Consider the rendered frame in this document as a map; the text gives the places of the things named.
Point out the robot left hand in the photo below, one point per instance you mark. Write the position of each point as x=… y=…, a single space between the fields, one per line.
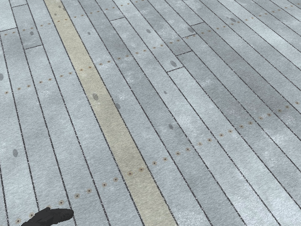
x=48 y=217

